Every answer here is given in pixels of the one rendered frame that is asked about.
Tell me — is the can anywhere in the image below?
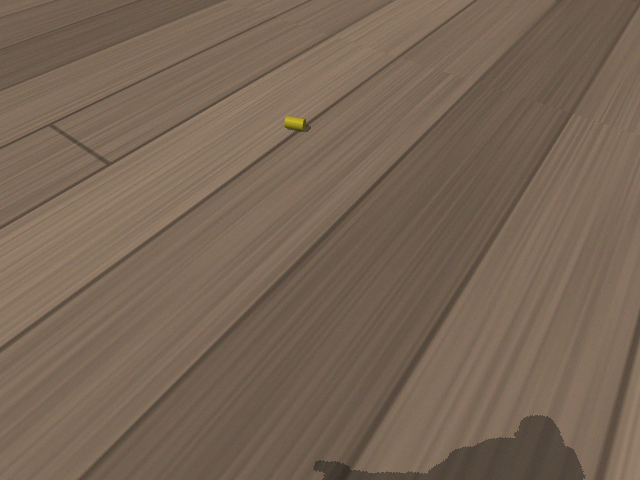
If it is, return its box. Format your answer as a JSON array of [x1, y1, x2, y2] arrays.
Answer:
[[284, 116, 306, 131]]

